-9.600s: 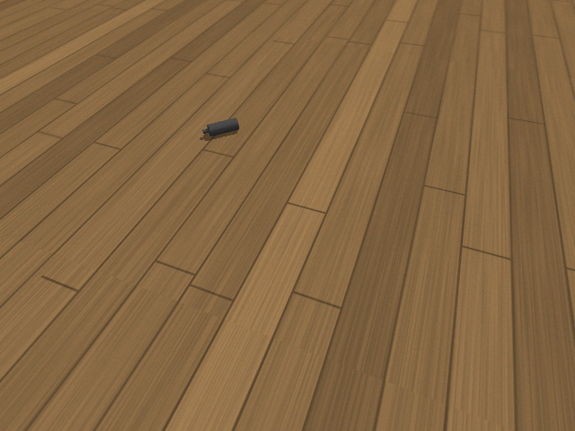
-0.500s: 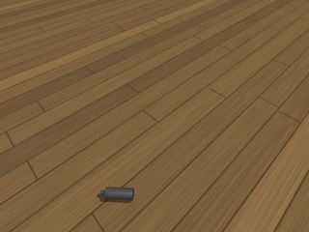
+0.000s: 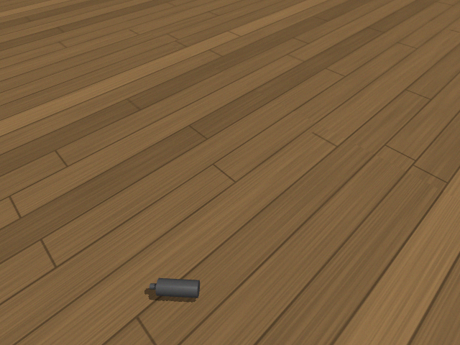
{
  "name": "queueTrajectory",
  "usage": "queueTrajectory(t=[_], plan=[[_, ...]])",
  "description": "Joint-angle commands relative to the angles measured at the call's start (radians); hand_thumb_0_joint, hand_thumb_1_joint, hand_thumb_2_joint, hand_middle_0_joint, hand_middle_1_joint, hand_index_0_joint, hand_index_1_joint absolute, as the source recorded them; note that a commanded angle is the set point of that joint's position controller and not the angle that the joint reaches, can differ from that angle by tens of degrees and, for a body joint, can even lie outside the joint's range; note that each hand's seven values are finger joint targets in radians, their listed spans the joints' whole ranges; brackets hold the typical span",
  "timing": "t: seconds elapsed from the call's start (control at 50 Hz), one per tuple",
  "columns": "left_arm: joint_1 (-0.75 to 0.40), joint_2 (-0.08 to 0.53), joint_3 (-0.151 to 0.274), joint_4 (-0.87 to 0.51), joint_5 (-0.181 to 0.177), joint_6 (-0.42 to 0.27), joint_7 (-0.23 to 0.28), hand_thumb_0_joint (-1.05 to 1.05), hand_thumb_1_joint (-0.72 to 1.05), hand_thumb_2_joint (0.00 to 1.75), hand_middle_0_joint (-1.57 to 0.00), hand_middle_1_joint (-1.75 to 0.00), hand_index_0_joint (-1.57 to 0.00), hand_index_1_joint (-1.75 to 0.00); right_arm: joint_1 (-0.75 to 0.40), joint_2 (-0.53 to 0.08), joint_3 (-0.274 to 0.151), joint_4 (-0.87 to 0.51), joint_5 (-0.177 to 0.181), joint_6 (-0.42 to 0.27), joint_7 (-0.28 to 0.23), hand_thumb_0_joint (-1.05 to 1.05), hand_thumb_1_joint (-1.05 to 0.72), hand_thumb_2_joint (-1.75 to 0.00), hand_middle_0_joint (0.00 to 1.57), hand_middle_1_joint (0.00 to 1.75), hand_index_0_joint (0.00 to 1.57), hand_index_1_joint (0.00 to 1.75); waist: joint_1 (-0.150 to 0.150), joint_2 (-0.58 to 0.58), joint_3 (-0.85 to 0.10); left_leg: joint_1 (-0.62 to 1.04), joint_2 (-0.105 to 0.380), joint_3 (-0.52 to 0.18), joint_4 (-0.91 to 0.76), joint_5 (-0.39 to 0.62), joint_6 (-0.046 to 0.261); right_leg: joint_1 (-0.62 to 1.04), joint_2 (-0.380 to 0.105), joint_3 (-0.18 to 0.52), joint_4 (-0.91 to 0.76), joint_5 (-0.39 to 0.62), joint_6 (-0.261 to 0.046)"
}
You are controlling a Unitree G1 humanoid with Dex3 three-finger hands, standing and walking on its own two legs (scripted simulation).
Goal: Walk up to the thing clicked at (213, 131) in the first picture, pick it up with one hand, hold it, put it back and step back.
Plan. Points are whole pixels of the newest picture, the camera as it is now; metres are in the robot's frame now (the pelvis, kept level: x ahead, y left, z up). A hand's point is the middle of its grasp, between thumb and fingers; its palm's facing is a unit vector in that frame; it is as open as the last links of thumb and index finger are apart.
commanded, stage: stand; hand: left
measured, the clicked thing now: (174, 287) +0.50 +0.28 -0.75
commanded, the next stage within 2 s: walk up in 1.98 s
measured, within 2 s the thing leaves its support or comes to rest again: neither
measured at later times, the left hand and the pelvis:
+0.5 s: hand out of the picture +0.07 +0.25 -0.16, palm faces -0.03 -0.94 -0.34, open 7.4 cm; pelvis +0.00 +0.00 +0.00, yaw +0 degrees
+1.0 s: hand out of the picture +0.08 +0.25 -0.16, palm faces -0.03 -0.94 -0.35, open 7.4 cm; pelvis +0.01 +0.00 +0.00, yaw +0 degrees
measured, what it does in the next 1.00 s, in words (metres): stands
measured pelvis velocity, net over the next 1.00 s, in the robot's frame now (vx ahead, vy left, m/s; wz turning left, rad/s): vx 0.01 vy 0.00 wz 0.00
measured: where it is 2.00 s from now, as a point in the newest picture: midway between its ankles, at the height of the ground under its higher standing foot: outside the picture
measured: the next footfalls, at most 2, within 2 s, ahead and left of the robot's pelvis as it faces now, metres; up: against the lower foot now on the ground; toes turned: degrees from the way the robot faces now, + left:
none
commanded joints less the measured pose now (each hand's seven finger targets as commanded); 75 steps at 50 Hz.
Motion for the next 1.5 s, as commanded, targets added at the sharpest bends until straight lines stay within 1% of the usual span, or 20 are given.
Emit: queueTrajectory(t=[0.0,0.1,0.14,0.24,0.3,0.32,0.38,0.44,0.48,0.5,0.62,0.72,0.86,0.94,1.02,1.08,1.2,1.22,1.32,1.48], plan=[[-0.031,0.216,0.042,-0.052,0.0,-0.022,0.009,0.0,0.9,0.9,-0.2,-0.3,-0.2,-0.3,-0.03,-0.208,-0.034,-0.051,0.0,-0.024,-0.011,0.0,-0.9,-0.9,0.2,0.3,0.2,0.3,0.003,0.004,-0.063,-0.009,0.116,-0.089,-0.05,0.131,0.03,0.014,-0.108,0.089,-0.043,0.126,-0.039],[-0.03,0.218,0.042,-0.054,0.001,-0.027,0.011,0.0,0.9,0.9,-0.2,-0.3,-0.2,-0.3,-0.032,-0.216,-0.04,-0.054,0.001,-0.023,-0.012,0.0,-0.9,-0.9,0.2,0.3,0.2,0.3,0.002,-0.017,-0.081,0.013,0.118,-0.089,-0.032,0.167,0.034,0.021,-0.11,0.088,-0.044,0.158,-0.038],[-0.034,0.22,0.043,-0.052,-0.001,-0.025,0.012,0.0,0.9,0.9,-0.2,-0.3,-0.2,-0.3,-0.032,-0.211,-0.038,-0.05,0.0,-0.022,-0.012,0.0,-0.9,-0.9,0.2,0.3,0.2,0.3,0.0,-0.011,-0.064,0.007,0.117,-0.091,-0.043,0.153,0.029,0.01,-0.107,0.086,-0.041,0.137,-0.038],[-0.028,0.219,0.043,-0.05,0.0,-0.024,0.011,0.0,0.9,0.9,-0.2,-0.3,-0.2,-0.3,-0.029,-0.206,-0.036,-0.052,0.0,-0.02,-0.011,0.0,-0.9,-0.9,0.2,0.3,0.2,0.3,-0.001,-0.011,-0.064,-0.01,0.113,-0.089,-0.044,0.113,0.032,0.016,-0.11,0.088,-0.048,0.12,-0.038],[-0.034,0.222,0.046,-0.051,0.001,-0.022,0.01,0.0,0.9,0.9,-0.2,-0.3,-0.2,-0.3,-0.027,-0.207,-0.035,-0.052,-0.002,-0.021,-0.011,0.0,-0.9,-0.9,0.2,0.3,0.2,0.3,-0.002,-0.003,-0.073,-0.012,0.113,-0.089,-0.047,0.117,0.032,0.025,-0.111,0.09,-0.042,0.122,-0.041],[-0.026,0.218,0.045,-0.052,0.001,-0.022,0.01,0.0,0.9,0.9,-0.2,-0.3,-0.2,-0.3,-0.031,-0.211,-0.035,-0.052,0.0,-0.021,-0.012,0.0,-0.9,-0.9,0.2,0.3,0.2,0.3,0.003,0.001,-0.075,0.001,0.115,-0.09,-0.043,0.139,0.033,0.018,-0.11,0.088,-0.038,0.139,-0.042],[-0.027,0.218,0.043,-0.052,0.001,-0.024,0.011,0.0,0.9,0.9,-0.2,-0.3,-0.2,-0.3,-0.03,-0.21,-0.035,-0.052,0.0,-0.023,-0.011,0.0,-0.9,-0.9,0.2,0.3,0.2,0.3,0.003,-0.01,-0.074,0.007,0.117,-0.093,-0.043,0.154,0.031,0.011,-0.106,0.082,-0.035,0.133,-0.038],[-0.033,0.22,0.043,-0.054,0.0,-0.025,0.011,0.0,0.9,0.9,-0.2,-0.3,-0.2,-0.3,-0.028,-0.212,-0.036,-0.054,0.0,-0.024,-0.013,0.0,-0.9,-0.9,0.2,0.3,0.2,0.3,0.0,-0.01,-0.089,0.024,0.12,-0.087,-0.029,0.202,0.031,0.014,-0.11,0.085,-0.029,0.173,-0.041],[-0.031,0.217,0.041,-0.053,-0.003,-0.025,0.011,0.0,0.9,0.9,-0.2,-0.3,-0.2,-0.3,-0.023,-0.208,-0.033,-0.049,0.001,-0.024,-0.014,0.0,-0.9,-0.9,0.2,0.3,0.2,0.3,0.001,-0.008,-0.076,0.008,0.116,-0.088,-0.032,0.201,0.027,0.02,-0.111,0.088,-0.033,0.183,-0.039],[-0.025,0.213,0.041,-0.053,0.0,-0.025,0.012,0.0,0.9,0.9,-0.2,-0.3,-0.2,-0.3,-0.03,-0.217,-0.037,-0.052,0.001,-0.023,-0.014,0.0,-0.9,-0.9,0.2,0.3,0.2,0.3,0.002,0.002,-0.084,0.014,0.12,-0.085,-0.023,0.189,0.033,0.027,-0.115,0.088,-0.035,0.187,-0.04],[-0.027,0.216,0.042,-0.052,0.0,-0.025,0.013,0.0,0.9,0.9,-0.2,-0.3,-0.2,-0.3,-0.03,-0.211,-0.035,-0.054,0.002,-0.023,-0.014,0.0,-0.9,-0.9,0.2,0.3,0.2,0.3,0.002,-0.007,-0.089,0.019,0.12,-0.082,-0.023,0.221,0.034,0.037,-0.115,0.086,-0.026,0.217,-0.04],[-0.027,0.215,0.043,-0.05,-0.003,-0.023,0.013,0.0,0.9,0.9,-0.2,-0.3,-0.2,-0.3,-0.032,-0.212,-0.036,-0.055,0.001,-0.022,-0.015,0.0,-0.9,-0.9,0.2,0.3,0.2,0.3,0.003,-0.005,-0.068,0.019,0.12,-0.088,-0.037,0.197,0.03,0.019,-0.107,0.081,-0.029,0.173,-0.039],[-0.032,0.213,0.044,-0.056,0.0,-0.025,0.013,0.0,0.9,0.9,-0.2,-0.3,-0.2,-0.3,-0.037,-0.215,-0.038,-0.062,0.001,-0.022,-0.015,0.0,-0.9,-0.9,0.2,0.3,0.2,0.3,0.003,-0.002,-0.072,0.013,0.117,-0.081,-0.027,0.194,0.034,0.024,-0.112,0.086,-0.042,0.192,-0.04],[-0.037,0.222,0.047,-0.057,-0.001,-0.025,0.013,0.0,0.9,0.9,-0.2,-0.3,-0.2,-0.3,-0.028,-0.207,-0.037,-0.06,0.001,-0.02,-0.014,0.0,-0.9,-0.9,0.2,0.3,0.2,0.3,-0.004,-0.015,-0.069,0.019,0.118,-0.083,-0.033,0.171,0.031,0.019,-0.11,0.087,-0.04,0.164,-0.042],[-0.031,0.214,0.045,-0.057,-0.001,-0.024,0.011,0.0,0.9,0.9,-0.2,-0.3,-0.2,-0.3,-0.036,-0.211,-0.038,-0.059,0.0,-0.021,-0.013,0.0,-0.9,-0.9,0.2,0.3,0.2,0.3,0.003,-0.004,-0.069,0.006,0.116,-0.083,-0.037,0.167,0.031,0.024,-0.108,0.087,-0.043,0.158,-0.043],[-0.037,0.22,0.047,-0.057,0.0,-0.024,0.011,0.0,0.9,0.9,-0.2,-0.3,-0.2,-0.3,-0.028,-0.205,-0.036,-0.059,0.001,-0.022,-0.013,0.0,-0.9,-0.9,0.2,0.3,0.2,0.3,-0.003,-0.002,-0.066,0.0,0.115,-0.084,-0.043,0.157,0.028,0.027,-0.108,0.087,-0.04,0.152,-0.043],[-0.029,0.216,0.045,-0.055,0.0,-0.023,0.01,0.0,0.9,0.9,-0.2,-0.3,-0.2,-0.3,-0.037,-0.208,-0.036,-0.059,0.0,-0.023,-0.014,0.0,-0.9,-0.9,0.2,0.3,0.2,0.3,0.003,-0.011,-0.067,0.003,0.117,-0.089,-0.042,0.158,0.029,0.019,-0.107,0.085,-0.041,0.144,-0.039],[-0.031,0.216,0.045,-0.054,0.0,-0.023,0.01,0.0,0.9,0.9,-0.2,-0.3,-0.2,-0.3,-0.03,-0.208,-0.034,-0.057,0.0,-0.023,-0.014,0.0,-0.9,-0.9,0.2,0.3,0.2,0.3,0.001,-0.004,-0.067,-0.003,0.115,-0.087,-0.041,0.14,0.03,0.023,-0.11,0.091,-0.046,0.139,-0.039],[-0.03,0.22,0.045,-0.057,0.001,-0.026,0.011,0.0,0.9,0.9,-0.2,-0.3,-0.2,-0.3,-0.022,-0.211,-0.036,-0.057,0.0,-0.023,-0.014,0.0,-0.9,-0.9,0.2,0.3,0.2,0.3,0.001,-0.011,-0.092,0.012,0.119,-0.085,-0.03,0.187,0.035,0.039,-0.115,0.088,-0.035,0.188,-0.04],[-0.032,0.214,0.042,-0.055,0.0,-0.026,0.014,0.0,0.9,0.9,-0.2,-0.3,-0.2,-0.3,-0.025,-0.21,-0.036,-0.057,0.0,-0.023,-0.014,0.0,-0.9,-0.9,0.2,0.3,0.2,0.3,0.0,-0.017,-0.074,0.008,0.118,-0.086,-0.029,0.193,0.034,0.027,-0.112,0.082,-0.039,0.189,-0.037]])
